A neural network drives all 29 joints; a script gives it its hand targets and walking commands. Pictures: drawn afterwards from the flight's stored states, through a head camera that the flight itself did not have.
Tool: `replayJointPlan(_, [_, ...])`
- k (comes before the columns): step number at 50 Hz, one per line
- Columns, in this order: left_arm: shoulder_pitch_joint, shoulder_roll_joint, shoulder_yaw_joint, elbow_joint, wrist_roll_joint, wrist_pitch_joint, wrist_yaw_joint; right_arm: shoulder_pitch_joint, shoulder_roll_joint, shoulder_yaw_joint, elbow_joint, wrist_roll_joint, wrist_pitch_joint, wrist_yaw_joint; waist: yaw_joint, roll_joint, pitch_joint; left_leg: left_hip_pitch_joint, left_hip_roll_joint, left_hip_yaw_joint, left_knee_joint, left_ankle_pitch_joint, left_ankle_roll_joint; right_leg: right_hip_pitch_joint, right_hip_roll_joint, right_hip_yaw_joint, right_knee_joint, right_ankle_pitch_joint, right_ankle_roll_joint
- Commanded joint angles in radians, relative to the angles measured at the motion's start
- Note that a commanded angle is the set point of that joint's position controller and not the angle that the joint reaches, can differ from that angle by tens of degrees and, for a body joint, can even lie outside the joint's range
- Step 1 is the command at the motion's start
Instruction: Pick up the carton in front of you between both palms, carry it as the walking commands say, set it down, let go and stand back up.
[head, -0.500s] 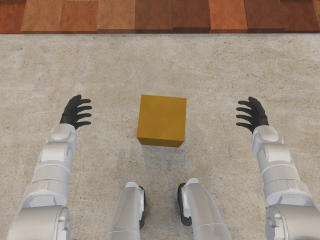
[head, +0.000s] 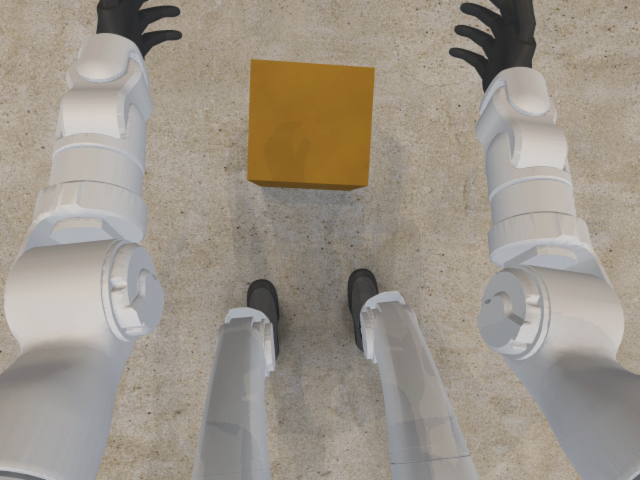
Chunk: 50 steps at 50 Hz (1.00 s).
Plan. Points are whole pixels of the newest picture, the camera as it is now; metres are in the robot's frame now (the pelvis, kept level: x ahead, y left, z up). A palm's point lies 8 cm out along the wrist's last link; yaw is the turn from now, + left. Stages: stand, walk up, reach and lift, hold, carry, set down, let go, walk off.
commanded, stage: reach and lift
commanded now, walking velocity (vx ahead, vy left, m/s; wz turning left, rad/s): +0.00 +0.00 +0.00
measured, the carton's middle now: (308, 136) +0.52 -0.03 -0.52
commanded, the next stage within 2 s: none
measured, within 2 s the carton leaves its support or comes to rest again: leaves its support in 1.70 s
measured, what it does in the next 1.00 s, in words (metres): lowers itself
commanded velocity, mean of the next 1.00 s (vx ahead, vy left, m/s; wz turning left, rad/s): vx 0.00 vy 0.00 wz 0.00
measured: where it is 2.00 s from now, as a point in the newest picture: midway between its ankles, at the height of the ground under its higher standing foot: (317, 331)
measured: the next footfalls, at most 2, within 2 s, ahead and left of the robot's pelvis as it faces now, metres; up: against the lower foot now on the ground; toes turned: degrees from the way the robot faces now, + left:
none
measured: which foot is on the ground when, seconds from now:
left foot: down 0.00-1.00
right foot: down 0.00-1.00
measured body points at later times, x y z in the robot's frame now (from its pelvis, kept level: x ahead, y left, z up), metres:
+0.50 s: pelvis -0.03 +0.00 -0.19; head +0.34 -0.01 +0.07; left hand +0.55 +0.16 -0.36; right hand +0.50 -0.23 -0.36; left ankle +0.07 +0.11 -0.61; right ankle +0.07 -0.14 -0.61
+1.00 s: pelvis -0.04 -0.01 -0.28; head +0.34 -0.01 -0.06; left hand +0.55 +0.14 -0.47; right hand +0.50 -0.22 -0.47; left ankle +0.07 +0.11 -0.61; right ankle +0.07 -0.14 -0.61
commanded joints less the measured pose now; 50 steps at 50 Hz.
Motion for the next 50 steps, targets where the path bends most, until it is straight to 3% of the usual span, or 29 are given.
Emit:
replayJointPlan(1, [-0.223, 0.132, 0.066, -0.108, 0.026, -0.036, 0.021, -0.139, -0.109, -0.026, -0.070, -0.040, -0.043, -0.003, 0.000, -0.013, -1.109, 0.655, -0.080, 0.012, 0.013, 0.507, -0.039, 0.398, 0.109, -0.087, 0.028, 0.439, 0.043])
replayJointPlan(2, [-0.211, 0.139, 0.032, -0.070, 0.025, -0.044, 0.009, -0.154, -0.110, -0.035, -0.098, -0.008, -0.053, -0.004, -0.048, 0.053, -1.100, 0.569, -0.054, -0.016, 0.055, 0.555, -0.035, 0.413, 0.094, -0.060, 0.069, 0.509, 0.030])
replayJointPlan(3, [-0.210, 0.080, 0.008, -0.149, 0.007, -0.059, 0.015, -0.138, -0.129, -0.018, -0.065, 0.002, -0.053, 0.008, 0.001, 0.109, -1.131, 0.641, -0.060, -0.002, 0.084, 0.602, -0.047, 0.338, 0.083, -0.056, 0.063, 0.504, 0.028])
replayJointPlan(8, [-0.136, 0.073, 0.017, -0.037, -0.003, -0.061, 0.033, -0.118, -0.123, 0.012, -0.011, 0.010, -0.069, 0.007, -0.032, 0.030, -0.977, 0.354, -0.052, -0.014, 0.231, 0.485, -0.034, 0.164, 0.081, -0.068, 0.215, 0.420, 0.034])
replayJointPlan(9, [-0.168, -0.004, -0.039, -0.011, -0.034, -0.072, 0.034, -0.109, -0.074, 0.021, 0.008, 0.033, -0.076, 0.001, -0.059, 0.115, -1.005, 0.374, -0.054, 0.004, 0.270, 0.453, -0.035, 0.146, 0.088, -0.056, 0.233, 0.420, 0.020])
replayJointPlan(11, [-0.198, 0.090, -0.002, -0.057, -0.041, -0.086, 0.057, -0.124, -0.136, 0.030, 0.067, 0.047, -0.085, -0.005, -0.007, 0.079, -1.001, 0.132, -0.063, 0.027, 0.300, 0.398, -0.061, 0.219, 0.085, -0.037, 0.314, 0.457, 0.000])
replayJointPlan(14, [-0.163, 0.105, -0.085, 0.007, -0.098, -0.101, 0.075, -0.147, -0.139, 0.090, 0.012, 0.071, -0.117, -0.020, -0.040, 0.019, -1.005, 0.121, -0.056, 0.005, 0.407, 0.320, -0.027, 0.118, 0.098, -0.065, 0.437, 0.349, 0.018])
replayJointPlan(19, [-0.344, 0.229, -0.144, -0.071, -0.186, -0.101, 0.108, -0.304, -0.235, 0.173, -0.013, 0.200, -0.095, -0.058, 0.027, 0.054, -1.251, 0.090, -0.038, 0.060, 0.573, 0.193, -0.028, 0.271, 0.068, -0.034, 0.575, 0.361, 0.021])
replayJointPlan(20, [-0.374, 0.264, -0.180, -0.101, -0.246, -0.091, 0.114, -0.346, -0.248, 0.220, -0.031, 0.220, -0.082, -0.062, -0.027, -0.059, -1.319, 0.073, -0.024, 0.028, 0.540, 0.139, -0.024, 0.342, 0.048, -0.044, 0.610, 0.334, 0.029])
replayJointPlan(23, [-0.398, 0.249, -0.217, -0.109, -0.258, -0.083, 0.119, -0.373, -0.273, 0.214, 0.001, 0.265, -0.059, -0.077, 0.034, 0.066, -1.290, 0.169, -0.030, 0.050, 0.650, 0.182, -0.029, 0.143, 0.066, -0.064, 0.680, 0.243, 0.015])
replayJointPlan(26, [-0.467, 0.241, -0.237, -0.083, -0.294, -0.053, 0.113, -0.352, -0.308, 0.183, 0.095, 0.206, -0.061, -0.088, -0.081, 0.025, -1.099, 0.086, -0.022, 0.029, 0.716, 0.102, -0.035, 0.027, 0.056, -0.093, 0.712, 0.142, 0.014])
replayJointPlan(27, [-0.461, 0.194, -0.269, -0.030, -0.282, -0.043, 0.108, -0.405, -0.309, 0.137, 0.121, 0.192, -0.060, -0.093, -0.047, 0.106, -1.049, 0.090, -0.017, 0.035, 0.721, 0.037, -0.047, -0.089, 0.050, -0.088, 0.722, 0.060, 0.011])
replayJointPlan(28, [-0.471, 0.176, -0.290, 0.038, -0.320, -0.043, 0.097, -0.406, -0.214, 0.236, 0.162, 0.233, -0.056, -0.083, -0.029, -0.008, -0.951, 0.054, -0.030, 0.023, 0.690, -0.031, -0.019, -0.087, 0.039, -0.102, 0.709, 0.013, 0.035])
replayJointPlan(30, [-0.472, 0.220, -0.215, 0.103, -0.247, -0.060, 0.095, -0.498, -0.247, 0.185, 0.217, 0.209, -0.072, -0.080, 0.007, 0.051, -0.837, -0.060, -0.011, 0.046, 0.747, -0.040, -0.039, -0.109, 0.040, -0.067, 0.745, -0.009, 0.023])
replayJointPlan(32, [-0.528, 0.226, -0.241, 0.164, -0.278, -0.075, 0.099, -0.534, -0.268, 0.207, 0.228, 0.234, -0.098, -0.075, -0.038, 0.025, -0.890, -0.091, -0.010, 0.030, 0.774, -0.067, -0.031, -0.054, 0.052, -0.060, 0.771, 0.017, 0.010])
replayJointPlan(33, [-0.576, 0.286, -0.239, 0.133, -0.265, -0.088, 0.103, -0.586, -0.273, 0.231, 0.197, 0.265, -0.092, -0.080, 0.024, 0.036, -0.925, -0.042, 0.000, 0.026, 0.817, 0.000, -0.029, -0.022, 0.040, -0.032, 0.817, 0.074, 0.020])
replayJointPlan(34, [-0.578, 0.261, -0.275, 0.101, -0.288, -0.099, 0.107, -0.602, -0.345, 0.151, 0.197, 0.209, -0.124, -0.094, -0.090, 0.061, -0.936, -0.090, 0.004, 0.013, 0.820, 0.023, -0.041, 0.004, 0.039, -0.072, 0.843, 0.133, 0.013])
replayJointPlan(36, [-0.615, 0.303, -0.263, 0.131, -0.292, -0.109, 0.114, -0.607, -0.311, 0.229, 0.248, 0.255, -0.107, -0.092, 0.034, 0.037, -0.955, 0.017, 0.004, 0.017, 0.841, 0.024, -0.024, -0.051, 0.020, -0.071, 0.862, 0.072, 0.028])
replayJointPlan(37, [-0.669, 0.292, -0.308, 0.087, -0.328, -0.110, 0.112, -0.617, -0.264, 0.229, 0.237, 0.261, -0.120, -0.087, -0.086, 0.019, -0.949, -0.025, -0.006, 0.009, 0.868, 0.050, -0.042, 0.021, 0.036, -0.083, 0.898, 0.127, 0.014])
replayJointPlan(38, [-0.602, 0.261, -0.279, 0.163, -0.289, -0.111, 0.113, -0.605, -0.285, 0.247, 0.275, 0.285, -0.111, -0.084, 0.045, 0.070, -0.909, -0.027, -0.008, 0.030, 0.877, 0.057, -0.035, -0.049, 0.045, -0.056, 0.892, 0.100, 0.019])
replayJointPlan(39, [-0.623, 0.157, -0.383, 0.133, -0.370, -0.109, 0.098, -0.622, -0.299, 0.217, 0.235, 0.249, -0.128, -0.080, -0.118, 0.054, -0.929, 0.041, -0.014, -0.005, 0.873, 0.055, -0.034, -0.071, 0.041, -0.105, 0.889, 0.086, 0.022])
replayJointPlan(41, [-0.685, 0.288, -0.338, 0.125, -0.340, -0.110, 0.113, -0.688, -0.314, 0.259, 0.249, 0.299, -0.129, -0.084, -0.011, 0.046, -0.930, 0.024, -0.012, -0.002, 0.892, 0.139, -0.042, -0.046, 0.030, -0.071, 0.940, 0.161, 0.016])
replayJointPlan(42, [-0.684, 0.321, -0.334, 0.122, -0.350, -0.107, 0.120, -0.651, -0.337, 0.231, 0.255, 0.290, -0.122, -0.080, -0.059, 0.056, -0.944, 0.078, 0.023, -0.018, 0.943, 0.144, -0.036, -0.072, 0.012, -0.070, 0.951, 0.148, 0.027])
replayJointPlan(43, [-0.707, 0.336, -0.285, 0.097, -0.318, -0.109, 0.123, -0.694, -0.341, 0.233, 0.234, 0.285, -0.121, -0.086, 0.013, 0.072, -0.961, 0.039, 0.003, 0.008, 0.935, 0.122, -0.045, -0.033, 0.026, -0.058, 0.945, 0.142, 0.018])
replayJointPlan(46, [-0.678, 0.286, -0.354, 0.102, -0.351, -0.114, 0.106, -0.633, -0.295, 0.297, 0.239, 0.302, -0.117, -0.077, -0.024, 0.056, -0.918, -0.047, -0.003, 0.015, 0.937, 0.070, -0.047, 0.023, 0.044, -0.069, 0.960, 0.185, 0.023])
replayJointPlan(47, [-0.628, 0.300, -0.342, 0.066, -0.365, -0.116, 0.100, -0.573, -0.317, 0.232, 0.262, 0.261, -0.118, -0.086, -0.083, 0.030, -0.872, -0.088, -0.008, 0.034, 0.947, 0.057, -0.051, 0.012, 0.044, -0.057, 0.945, 0.161, 0.024])
replayJointPlan(48, [-0.647, 0.231, -0.382, 0.088, -0.376, -0.111, 0.097, -0.582, -0.240, 0.281, 0.250, 0.299, -0.119, -0.085, -0.037, 0.065, -0.902, -0.036, -0.019, 0.043, 0.932, 0.065, -0.045, 0.008, 0.051, -0.068, 0.934, 0.167, 0.015])
replayJointPlan(49, [-0.644, 0.242, -0.356, 0.081, -0.353, -0.110, 0.101, -0.631, -0.311, 0.201, 0.238, 0.247, -0.123, -0.090, -0.075, 0.078, -0.889, -0.057, 0.006, 0.019, 0.974, 0.128, -0.053, -0.015, 0.031, -0.057, 0.979, 0.233, 0.017])
replayJointPlan(50, [-0.612, 0.263, -0.341, 0.121, -0.324, -0.117, 0.100, -0.589, -0.255, 0.273, 0.214, 0.282, -0.122, -0.084, -0.010, 0.075, -0.897, 0.025, -0.020, 0.039, 0.961, 0.139, -0.034, -0.045, 0.059, -0.067, 0.954, 0.190, 0.029])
